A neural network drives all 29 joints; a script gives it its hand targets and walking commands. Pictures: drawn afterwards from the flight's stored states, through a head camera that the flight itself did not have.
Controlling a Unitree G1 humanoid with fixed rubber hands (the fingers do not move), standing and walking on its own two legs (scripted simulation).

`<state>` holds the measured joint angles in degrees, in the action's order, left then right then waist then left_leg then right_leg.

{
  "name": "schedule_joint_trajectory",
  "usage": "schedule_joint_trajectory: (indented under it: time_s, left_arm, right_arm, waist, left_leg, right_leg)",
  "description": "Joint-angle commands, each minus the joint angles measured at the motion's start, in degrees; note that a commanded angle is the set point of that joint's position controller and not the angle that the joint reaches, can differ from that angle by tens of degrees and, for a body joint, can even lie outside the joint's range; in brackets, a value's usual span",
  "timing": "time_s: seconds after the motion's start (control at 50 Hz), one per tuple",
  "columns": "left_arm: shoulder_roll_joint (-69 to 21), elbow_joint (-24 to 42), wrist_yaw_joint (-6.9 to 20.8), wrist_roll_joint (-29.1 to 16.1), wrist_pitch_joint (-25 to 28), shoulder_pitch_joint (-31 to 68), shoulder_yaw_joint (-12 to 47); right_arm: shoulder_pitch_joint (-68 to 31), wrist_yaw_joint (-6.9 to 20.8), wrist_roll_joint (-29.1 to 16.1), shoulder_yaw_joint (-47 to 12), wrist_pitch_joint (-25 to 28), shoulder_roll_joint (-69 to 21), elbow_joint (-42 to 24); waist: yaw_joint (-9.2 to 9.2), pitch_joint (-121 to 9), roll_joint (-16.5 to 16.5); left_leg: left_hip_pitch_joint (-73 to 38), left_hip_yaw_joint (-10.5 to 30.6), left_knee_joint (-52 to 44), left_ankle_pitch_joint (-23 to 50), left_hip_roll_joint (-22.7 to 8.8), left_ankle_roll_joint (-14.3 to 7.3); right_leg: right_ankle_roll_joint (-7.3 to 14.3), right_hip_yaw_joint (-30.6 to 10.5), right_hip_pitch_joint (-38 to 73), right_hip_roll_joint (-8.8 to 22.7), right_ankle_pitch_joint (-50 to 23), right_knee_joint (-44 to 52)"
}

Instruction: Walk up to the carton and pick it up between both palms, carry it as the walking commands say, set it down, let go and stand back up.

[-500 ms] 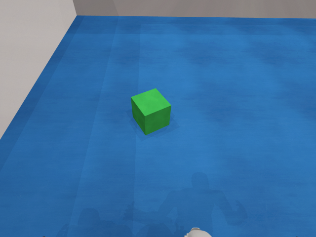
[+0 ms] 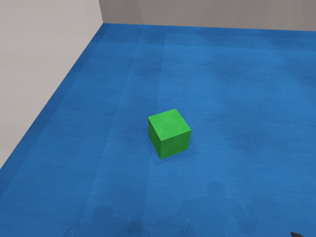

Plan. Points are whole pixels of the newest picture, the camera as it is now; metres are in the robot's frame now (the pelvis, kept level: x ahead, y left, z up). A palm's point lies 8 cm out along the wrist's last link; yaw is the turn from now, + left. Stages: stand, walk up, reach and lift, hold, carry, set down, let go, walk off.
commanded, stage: walk up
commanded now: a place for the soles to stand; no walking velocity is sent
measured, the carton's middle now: (168, 133) +0.95 -0.01 -0.65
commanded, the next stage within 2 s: none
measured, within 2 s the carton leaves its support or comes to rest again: neither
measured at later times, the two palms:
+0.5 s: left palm (64, 171) +0.31 +0.32 -0.06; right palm (299, 218) +0.23 -0.36 -0.10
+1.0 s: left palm (86, 133) +0.48 +0.31 -0.08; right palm (286, 165) +0.38 -0.37 -0.07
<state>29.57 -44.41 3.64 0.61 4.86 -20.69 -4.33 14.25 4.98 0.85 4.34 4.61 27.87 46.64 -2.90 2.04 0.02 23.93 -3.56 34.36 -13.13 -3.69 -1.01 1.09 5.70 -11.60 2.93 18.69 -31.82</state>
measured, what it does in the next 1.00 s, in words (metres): walks ahead: left foot, then right foot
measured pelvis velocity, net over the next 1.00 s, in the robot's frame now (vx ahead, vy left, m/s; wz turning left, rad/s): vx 0.35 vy -0.01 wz -0.03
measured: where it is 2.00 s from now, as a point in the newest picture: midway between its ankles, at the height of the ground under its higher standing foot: (172, 208)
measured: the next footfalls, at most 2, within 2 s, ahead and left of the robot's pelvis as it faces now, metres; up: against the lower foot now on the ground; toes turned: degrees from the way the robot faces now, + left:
left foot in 0.02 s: +0.15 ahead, +0.13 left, +0.00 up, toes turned +4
right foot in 0.38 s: +0.28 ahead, -0.14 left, +0.00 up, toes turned -6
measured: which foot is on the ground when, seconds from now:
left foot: up 0.00-0.00, down 0.02-0.38, up 0.40-0.68, down 0.70-1.00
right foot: down 0.00-0.02, up 0.04-0.36, down 0.38-0.70, up 0.72-1.00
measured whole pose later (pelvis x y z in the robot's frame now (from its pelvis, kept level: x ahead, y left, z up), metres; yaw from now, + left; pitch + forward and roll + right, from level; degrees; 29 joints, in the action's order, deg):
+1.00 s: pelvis +0.35 -0.01 -0.01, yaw -2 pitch -1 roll +0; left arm 27.0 -44.8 2.7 0.8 4.2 -14.5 -3.8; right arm 20.7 1.8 0.2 4.1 4.5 29.8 43.7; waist 3.2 3.1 -0.4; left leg 15.6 -4.0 37.6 -20.4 -4.0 0.4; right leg 2.1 3.1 -24.3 2.5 14.1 -36.5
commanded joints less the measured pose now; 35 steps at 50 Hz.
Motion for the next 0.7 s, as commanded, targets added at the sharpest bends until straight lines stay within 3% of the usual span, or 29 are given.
schedule_joint_trajectory:
  time_s: [0.0, 0.02, 0.04, 0.06, 0.1, 0.14, 0.2, 0.28, 0.34, 0.36, 0.38, 0.4, 0.42, 0.44, 0.48, 0.5, 0.54, 0.6, 0.62, 0.66, 0.68]
  left_arm:
    - [8.03, 4.41, -0.43, 0.21, 0.41, 4.14, -0.87]
    - [3.95, 5.49, -0.45, -0.74, 0.54, 3.79, 0.28]
    - [7.1, 4.87, -1.4, -0.66, 0.07, 3.58, -0.51]
    - [9.91, 3.74, -1.73, -0.75, -0.14, 3.1, -1.11]
    - [10.19, 1.68, -1.58, -0.8, 0.2, 0.38, -1.46]
    - [8.82, 0.71, -0.67, -0.36, -0.1, 0.18, -1.74]
    - [6.68, 1.74, 0.4, 0.01, -0.46, 4.19, -1.86]
    - [5.77, 1.76, 1.01, 0.02, -0.07, 7.1, -2.17]
    - [6.19, 0.49, 0.55, 0.14, 0.38, 4.24, -2.88]
    - [7.61, -0.51, -0.13, 0.08, 0.71, -0.24, -3.64]
    - [12.81, -0.31, -0.91, 0.35, 1.08, -5.61, -5.08]
    - [16.38, 0.61, -1.07, 0.05, 1.28, -6.0, -5.58]
    - [15.15, 1.33, -1.37, -0.71, 1.25, -2.65, -5.17]
    - [13.29, 1.95, -1.64, -0.9, 1.11, -0.54, -4.57]
    - [10.92, 2.82, -1.67, -0.55, 0.71, 2.9, -3.82]
    - [10.73, 3.14, -1.43, -0.31, 0.72, 3.04, -3.65]
    - [11.3, 3.72, -1.03, -0.01, 0.86, 2.48, -3.55]
    - [11.94, 4.78, -0.65, -0.07, 0.52, 4.49, -3.09]
    - [12.1, 4.98, -0.59, -0.15, 0.3, 5.42, -2.91]
    - [9.64, 5.21, -0.63, -0.13, -0.21, 5.53, -1.57]
    - [6.98, 5.61, -0.86, 0.06, -0.32, 4.85, -0.53]
  right_arm:
    - [9.35, -1.19, 0.07, 3.69, 1.34, 11.29, 0.35]
    - [12.94, -2.2, 0.67, 5.1, 1.89, 16.39, -0.43]
    - [12.2, -2.65, -0.01, 5.71, 2.0, 19.41, -2.07]
    - [8.62, -2.78, -1.12, 5.26, 1.89, 17.4, -2.85]
    - [5.27, -3.04, -1.29, 4.06, 1.67, 13.86, -3.76]
    - [4.19, -2.92, -0.64, 3.51, 1.53, 12.92, -4.32]
    - [5.28, -2.55, -0.28, 3.58, 1.92, 13.6, -4.81]
    - [3.55, -2.13, -0.77, 3.27, 1.57, 14.09, -6.0]
    - [3.8, -2.19, -1.04, 2.19, 0.89, 12.11, -6.2]
    - [4.93, -2.55, -0.71, 1.18, 0.94, 9.83, -6.41]
    - [4.67, -2.68, -0.95, -0.17, 1.34, 6.27, -8.32]
    - [3.99, -3.25, -0.97, 0.31, 0.92, 9.43, -7.59]
    - [3.72, -3.61, -1.22, 1.18, 0.48, 12.16, -6.19]
    - [4.86, -3.51, -1.02, 1.42, 0.58, 12.33, -5.22]
    - [7.42, -2.91, -0.57, 1.58, 0.67, 11.28, -2.91]
    - [7.95, -2.33, -0.21, 1.71, 0.6, 10.26, -2.26]
    - [6.02, -1.58, 0.01, 1.8, 0.29, 8.91, -2.68]
    - [3.85, -0.99, -0.13, 1.98, 0.33, 7.98, -2.67]
    - [4.66, -0.88, -0.18, 2.14, 0.48, 7.89, -2.22]
    - [8.19, -1.33, 0.13, 2.99, 1.08, 9.5, -0.98]
    - [12.58, -2.08, 0.37, 3.79, 1.45, 11.77, -0.15]
  waist:
    - [7.68, -1.26, 2.35]
    - [10.07, -3.15, 16.25]
    - [9.93, -2.37, 11.41]
    - [7.87, -1.25, 4.74]
    - [5.22, 0.59, 5.43]
    - [5.09, 1.08, 8.56]
    - [5.69, 1.5, 9.51]
    - [5.04, 1.16, 9.29]
    - [2.08, -0.56, 4.19]
    - [-0.41, -2.76, -0.97]
    - [-3.85, -6.67, -15.08]
    - [-3.53, -5.89, -13.34]
    - [-1.83, -2.58, -6.13]
    - [-0.58, -1.06, -5.26]
    - [1.59, 0.47, -8.14]
    - [1.72, 0.24, -9.93]
    - [1.44, 0.13, -10.81]
    - [2.2, 1.01, -10.82]
    - [3.25, 1.08, -10.17]
    - [5.9, 0.37, -5.12]
    - [8.47, -0.84, 3.1]
  left_leg:
    - [-24.22, 1.99, -7.49, -7.51, 1.6, -2.18]
    - [-31.97, 27.64, -18.11, -26.41, -12.96, -7.06]
    - [-27.63, 41.02, -22.98, -31.8, -21.46, -13.14]
    - [-23.39, 36.31, -21.21, -27.45, -20.19, -14.6]
    - [-18.12, 23.78, -19.95, -17.23, -15.34, -13.24]
    - [-13.08, 15.15, -19.29, -6.38, -12.19, -12.67]
    - [-10.78, 11.5, -19.28, -3.9, -11.61, -13.06]
    - [-7.21, 9.21, -17.41, -6.98, -9.85, -11.05]
    - [-1.23, 6.73, -8.51, -8.11, -8.43, -8.32]
    - [3.38, 4.38, 1.54, -4.71, -6.12, -6.68]
    - [14.94, -1.57, 22.09, -9.05, 0.13, -3.04]
    - [21.75, 3.05, 29.85, -16.85, 3.28, -2.55]
    - [20.99, 8.27, 31.57, -13.54, -0.26, -2.25]
    - [19.48, 7.75, 29.04, -11.58, -1.97, -1.75]
    - [12.36, 5.43, 20.0, -9.89, -2.88, -0.09]
    - [8.94, 3.72, 17.23, -9.45, -2.04, 0.4]
    - [5.02, 1.88, 12.64, -7.38, -1.28, 0.48]
    - [-2.75, -1.0, 5.7, -1.96, 0.69, 0.29]
    - [-6.81, -1.86, 2.77, -0.21, 1.53, 0.18]
    - [-17.59, -2.24, -1.57, -1.9, 3.68, -1.05]
    - [-24.25, 4.46, -6.7, -10.76, 0.61, -2.86]
  right_leg:
    - [6.83, -5.9, -20.03, 6.52, 12.32, -1.8]
    - [2.37, 0.25, -32.34, -0.93, 9.59, -22.47]
    - [1.27, -6.97, -36.19, -1.78, 9.78, -31.28]
    - [0.8, -11.71, -33.87, 1.02, 5.45, -33.52]
    - [0.37, -10.43, -29.96, 3.86, 1.97, -28.71]
    - [-0.6, -6.75, -24.18, 3.91, 1.52, -22.17]
    - [-0.66, -4.64, -20.34, 3.53, -1.18, -14.75]
    - [0.15, -1.43, -12.33, 0.46, -6.76, -5.41]
    - [1.74, -0.08, 1.26, -2.6, -6.63, 0.85]
    - [3.38, -3.19, 10.2, -1.91, -1.19, 3.47]
    - [9.1, -26.82, 18.64, 13.73, 14.75, 12.65]
    - [15.06, -43.05, 16.66, 21.89, 20.51, 18.33]
    - [16.07, -38.19, 13.15, 21.47, 16.27, 16.7]
    - [15.63, -32.5, 9.89, 19.53, 10.35, 16.0]
    - [12.96, -20.36, 2.44, 13.91, 1.22, 14.75]
    - [12.87, -17.0, -0.25, 12.45, -2.67, 14.21]
    - [13.05, -14.95, -3.43, 12.23, -1.66, 14.42]
    - [11.56, -12.66, -9.74, 11.08, 7.79, 14.37]
    - [10.8, -11.84, -12.35, 10.66, 11.13, 12.78]
    - [8.21, -8.94, -19.41, 8.0, 16.71, 4.54]
    - [6.23, -6.09, -24.73, 5.51, 15.91, -7.22]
